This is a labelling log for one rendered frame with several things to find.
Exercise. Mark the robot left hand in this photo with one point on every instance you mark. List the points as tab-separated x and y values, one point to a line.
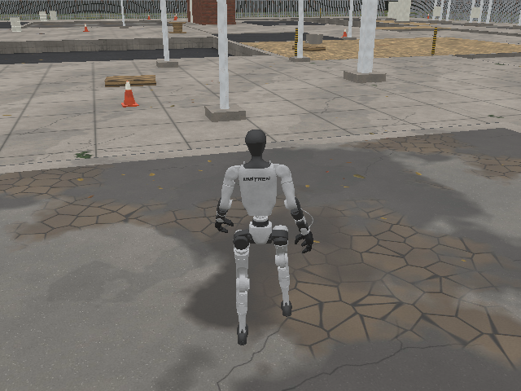
222	229

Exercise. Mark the robot right upper arm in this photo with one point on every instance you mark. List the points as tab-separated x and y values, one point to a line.
287	185

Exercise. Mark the robot left upper arm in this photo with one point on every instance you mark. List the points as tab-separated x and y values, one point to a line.
228	186

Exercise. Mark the left robot forearm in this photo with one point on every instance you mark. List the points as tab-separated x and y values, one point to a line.
221	213

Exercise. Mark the robot right hand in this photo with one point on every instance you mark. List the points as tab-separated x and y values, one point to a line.
308	241

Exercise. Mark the left robot thigh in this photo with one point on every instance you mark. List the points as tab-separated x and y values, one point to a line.
241	253

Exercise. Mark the right robot shin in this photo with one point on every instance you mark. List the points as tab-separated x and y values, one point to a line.
284	281

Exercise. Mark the right robot forearm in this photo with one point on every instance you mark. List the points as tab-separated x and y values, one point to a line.
299	218

